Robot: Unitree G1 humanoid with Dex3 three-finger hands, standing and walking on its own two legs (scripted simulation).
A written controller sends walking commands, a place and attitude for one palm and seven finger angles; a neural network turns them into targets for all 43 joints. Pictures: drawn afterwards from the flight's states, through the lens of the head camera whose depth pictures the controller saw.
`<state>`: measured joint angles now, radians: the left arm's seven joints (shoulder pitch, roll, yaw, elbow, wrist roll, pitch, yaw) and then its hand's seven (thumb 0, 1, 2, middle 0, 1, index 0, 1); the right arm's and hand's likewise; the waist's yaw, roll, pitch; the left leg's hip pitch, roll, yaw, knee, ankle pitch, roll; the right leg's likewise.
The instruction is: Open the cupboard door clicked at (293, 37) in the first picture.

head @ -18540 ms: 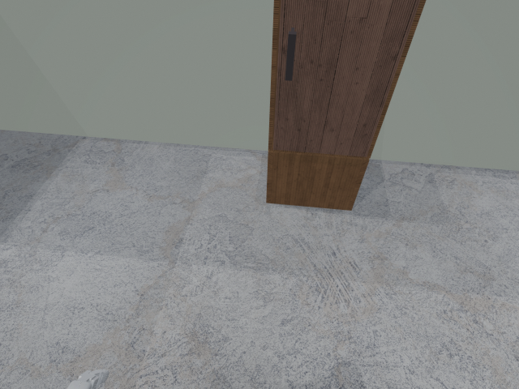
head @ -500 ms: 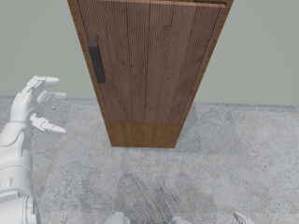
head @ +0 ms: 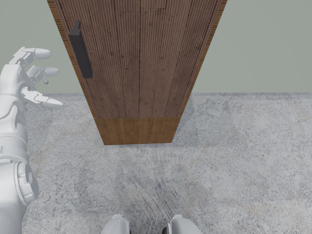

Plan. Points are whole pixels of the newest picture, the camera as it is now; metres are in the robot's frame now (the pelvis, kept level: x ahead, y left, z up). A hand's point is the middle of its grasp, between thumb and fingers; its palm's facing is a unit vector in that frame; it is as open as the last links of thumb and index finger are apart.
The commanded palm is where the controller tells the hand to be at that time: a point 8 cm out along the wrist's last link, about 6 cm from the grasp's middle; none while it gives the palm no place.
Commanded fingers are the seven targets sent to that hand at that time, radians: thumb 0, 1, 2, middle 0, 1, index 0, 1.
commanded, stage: move the hooked fingers beside the handle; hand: left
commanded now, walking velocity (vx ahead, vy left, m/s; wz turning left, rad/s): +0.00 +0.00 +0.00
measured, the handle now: (83, 50) +0.58 +0.18 +0.08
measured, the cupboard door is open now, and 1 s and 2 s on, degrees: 0 0 0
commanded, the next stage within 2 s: slide the fingers in behind the handle in 1.20 s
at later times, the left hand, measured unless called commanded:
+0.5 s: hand (55, 57) +0.54 +0.24 +0.10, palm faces +0.01 -1.00 +0.00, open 14.0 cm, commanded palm +0.52 +0.29 +0.08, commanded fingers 0.00 -0.50 0.30 -0.30 -1.20 -0.30 -1.20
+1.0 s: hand (53, 64) +0.53 +0.25 +0.08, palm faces -0.01 -1.00 +0.01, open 14.0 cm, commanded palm +0.52 +0.29 +0.08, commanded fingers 0.00 -0.50 0.30 -0.30 -1.20 -0.30 -1.20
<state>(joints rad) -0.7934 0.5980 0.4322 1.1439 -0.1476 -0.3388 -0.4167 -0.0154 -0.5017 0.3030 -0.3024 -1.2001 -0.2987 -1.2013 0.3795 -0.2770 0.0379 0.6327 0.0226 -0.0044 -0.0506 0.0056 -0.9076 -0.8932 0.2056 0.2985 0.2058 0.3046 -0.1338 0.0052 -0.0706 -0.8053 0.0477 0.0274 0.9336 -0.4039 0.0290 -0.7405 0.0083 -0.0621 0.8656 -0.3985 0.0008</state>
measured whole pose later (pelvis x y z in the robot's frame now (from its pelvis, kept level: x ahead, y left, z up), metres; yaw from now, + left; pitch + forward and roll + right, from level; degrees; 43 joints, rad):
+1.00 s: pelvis +0.02 +0.01 -0.01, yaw -2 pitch +21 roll -5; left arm -0.94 0.68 0.46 1.22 -0.09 -0.30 -0.40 -0.02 -0.50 0.30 -0.30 -1.20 -0.30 -1.20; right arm 0.43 -0.27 0.05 0.59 -0.01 0.09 -0.02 0.00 -0.91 -0.89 0.21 0.30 0.21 0.30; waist -0.19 0.02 -0.09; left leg -0.92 0.07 0.02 0.99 -0.45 0.04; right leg -0.83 0.03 -0.06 0.87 -0.41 0.02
